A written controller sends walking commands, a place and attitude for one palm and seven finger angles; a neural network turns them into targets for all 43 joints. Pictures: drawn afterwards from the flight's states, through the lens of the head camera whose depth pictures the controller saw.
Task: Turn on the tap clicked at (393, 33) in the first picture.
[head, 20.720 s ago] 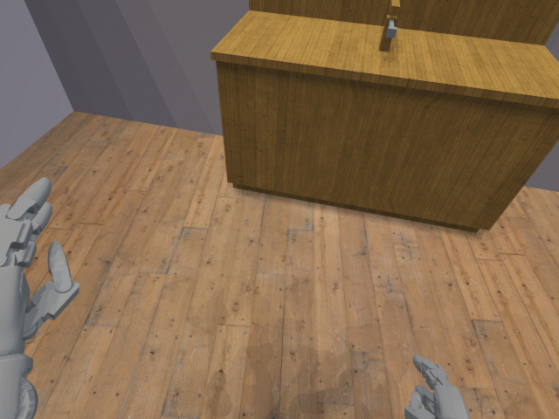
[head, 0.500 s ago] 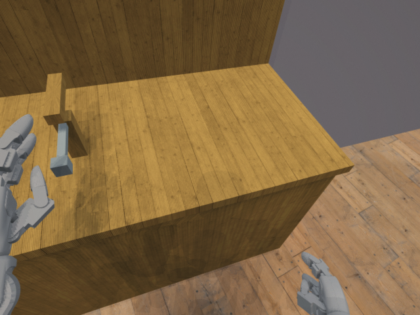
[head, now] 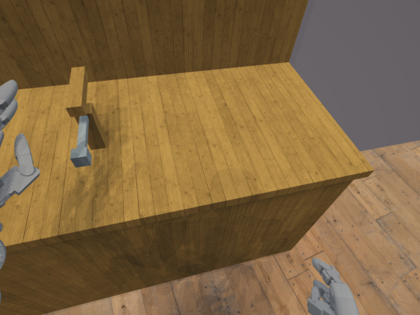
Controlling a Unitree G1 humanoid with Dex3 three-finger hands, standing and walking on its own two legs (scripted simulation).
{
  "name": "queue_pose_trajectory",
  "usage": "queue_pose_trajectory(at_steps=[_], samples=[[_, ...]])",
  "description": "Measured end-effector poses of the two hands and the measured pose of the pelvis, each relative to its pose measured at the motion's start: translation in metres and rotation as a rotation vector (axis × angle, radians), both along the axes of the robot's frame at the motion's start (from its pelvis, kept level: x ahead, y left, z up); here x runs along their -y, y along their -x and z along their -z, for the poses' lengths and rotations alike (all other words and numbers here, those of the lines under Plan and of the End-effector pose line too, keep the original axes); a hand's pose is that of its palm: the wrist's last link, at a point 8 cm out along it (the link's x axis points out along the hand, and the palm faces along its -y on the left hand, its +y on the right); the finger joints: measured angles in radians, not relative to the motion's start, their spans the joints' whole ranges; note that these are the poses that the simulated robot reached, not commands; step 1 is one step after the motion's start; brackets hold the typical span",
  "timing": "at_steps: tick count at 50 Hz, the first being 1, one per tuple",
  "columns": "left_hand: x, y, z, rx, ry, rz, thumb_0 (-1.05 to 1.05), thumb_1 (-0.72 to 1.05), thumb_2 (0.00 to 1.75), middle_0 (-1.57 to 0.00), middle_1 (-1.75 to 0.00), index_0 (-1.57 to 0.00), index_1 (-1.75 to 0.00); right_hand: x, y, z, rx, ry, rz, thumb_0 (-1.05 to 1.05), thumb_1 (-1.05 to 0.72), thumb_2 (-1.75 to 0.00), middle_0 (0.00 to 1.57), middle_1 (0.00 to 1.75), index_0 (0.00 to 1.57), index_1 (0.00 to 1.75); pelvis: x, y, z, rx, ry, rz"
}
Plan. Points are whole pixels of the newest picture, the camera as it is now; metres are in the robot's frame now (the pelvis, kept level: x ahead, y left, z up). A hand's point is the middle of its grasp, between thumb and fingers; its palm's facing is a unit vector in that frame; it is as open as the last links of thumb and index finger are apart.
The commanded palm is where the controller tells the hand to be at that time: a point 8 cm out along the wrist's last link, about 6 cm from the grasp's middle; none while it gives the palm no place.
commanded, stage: come to a stop and stand still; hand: left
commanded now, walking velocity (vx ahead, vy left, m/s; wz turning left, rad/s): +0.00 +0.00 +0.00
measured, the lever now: (81, 157) +0.35 +0.30 +0.08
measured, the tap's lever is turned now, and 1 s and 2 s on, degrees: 0 0 0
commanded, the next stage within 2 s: look again from close up in 0.64 s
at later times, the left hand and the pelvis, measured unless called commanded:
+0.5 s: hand (13, 186) +0.23 +0.31 +0.17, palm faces +0.39 -0.87 -0.31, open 7.4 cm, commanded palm +0.16 +0.34 +0.17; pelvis +0.00 +0.06 +0.00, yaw -1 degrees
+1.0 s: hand (21, 197) +0.21 +0.30 +0.16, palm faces +0.37 -0.86 -0.34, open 7.4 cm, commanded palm +0.16 +0.33 +0.17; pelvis -0.01 +0.05 +0.00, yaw +0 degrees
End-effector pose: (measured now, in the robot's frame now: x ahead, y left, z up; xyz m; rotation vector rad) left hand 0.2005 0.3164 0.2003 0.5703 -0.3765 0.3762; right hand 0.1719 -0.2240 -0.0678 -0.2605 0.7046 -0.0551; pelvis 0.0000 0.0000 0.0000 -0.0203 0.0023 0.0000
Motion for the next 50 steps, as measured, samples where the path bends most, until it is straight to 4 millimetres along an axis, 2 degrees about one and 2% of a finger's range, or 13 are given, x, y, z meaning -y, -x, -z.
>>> queue_pose_trajectory(at_steps=[1,3,7,9,12,18,26,34,50], samples=[[-0.008,-0.003,-0.001,0.02,0.022,-0.016,0.01,0.88,0.89,-0.21,-0.31,-0.22,-0.3,-0.005,0.001,0.0,0.007,-0.016,-0.007,0.01,-0.91,-0.9,0.2,0.3,0.2,0.3,-0.003,0.002,0.0,0.003,0.0,0.008],[-0.01,-0.004,0.001,0.029,0.07,-0.014,0.01,0.88,0.9,-0.21,-0.31,-0.22,-0.3,-0.013,0.003,-0.001,0.03,-0.045,-0.005,0.01,-0.91,-0.9,0.2,0.3,0.2,0.3,-0.012,0.003,0.0,0.008,0.0,0.02],[0.008,0.003,0.02,-0.049,0.117,0.091,0.01,0.89,0.9,-0.2,-0.3,-0.21,-0.3,-0.029,0.012,-0.002,0.05,-0.068,0.029,0.01,-0.91,-0.9,0.2,0.3,0.2,0.3,-0.03,0.002,0.0,0.014,-0.005,0.033],[0.01,0.008,0.03,-0.094,0.125,0.13,0.01,0.89,0.9,-0.2,-0.3,-0.21,-0.3,-0.037,0.017,-0.001,0.039,-0.062,0.04,0.01,-0.91,-0.9,0.2,0.3,0.2,0.3,-0.035,0.001,0.001,0.017,-0.006,0.029],[-0.002,0.014,0.038,-0.118,0.118,0.126,0.01,0.88,0.9,-0.21,-0.31,-0.22,-0.3,-0.047,0.022,0.0,0.012,-0.043,0.036,0.01,-0.91,-0.9,0.2,0.3,0.2,0.3,-0.041,0.001,0.002,0.025,-0.008,0.019],[-0.035,0.018,0.029,-0.026,0.126,0.044,0.02,0.88,0.9,-0.21,-0.31,-0.22,-0.3,-0.064,0.018,0.001,-0.009,-0.02,-0.012,0.01,-0.91,-0.9,0.2,0.3,0.2,0.3,-0.053,0.003,0.004,0.039,-0.004,0.008],[-0.034,0.013,0.028,0.011,0.153,0.075,0.01,0.89,0.9,-0.21,-0.3,-0.21,-0.3,-0.079,0.001,-0.008,0.041,-0.031,-0.022,0.01,-0.91,-0.9,0.2,0.3,0.21,0.3,-0.064,0.0,0.005,0.049,-0.002,0.017],[-0.034,0.012,0.029,-0.032,0.133,0.084,0.01,0.89,0.9,-0.21,-0.31,-0.21,-0.3,-0.078,-0.004,-0.012,0.047,-0.03,-0.007,0.01,-0.91,-0.9,0.2,0.3,0.2,0.3,-0.064,-0.001,0.003,0.046,0.009,0.014],[-0.021,0.025,0.031,-0.05,0.155,0.058,0.01,0.89,0.9,-0.21,-0.31,-0.21,-0.3,-0.055,0.01,-0.008,0.012,-0.008,0.024,0.01,-0.91,-0.9,0.2,0.3,0.2,0.3,-0.052,0.006,0.002,0.046,0.005,0.008]])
